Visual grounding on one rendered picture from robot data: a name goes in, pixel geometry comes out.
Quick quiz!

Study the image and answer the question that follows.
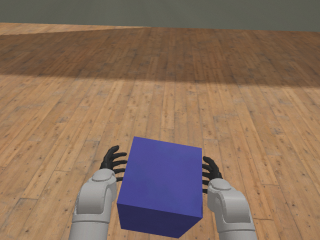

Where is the robot left hand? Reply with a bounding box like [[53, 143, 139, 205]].
[[99, 145, 128, 182]]

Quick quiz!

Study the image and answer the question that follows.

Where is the left robot forearm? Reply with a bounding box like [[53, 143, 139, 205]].
[[68, 168, 117, 240]]

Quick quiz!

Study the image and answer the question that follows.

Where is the right robot forearm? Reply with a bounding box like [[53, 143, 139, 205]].
[[207, 178, 258, 240]]

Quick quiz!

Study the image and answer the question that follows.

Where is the carton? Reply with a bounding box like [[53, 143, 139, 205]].
[[116, 136, 203, 239]]

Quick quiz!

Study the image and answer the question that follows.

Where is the robot right hand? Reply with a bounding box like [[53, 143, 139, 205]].
[[202, 156, 223, 194]]

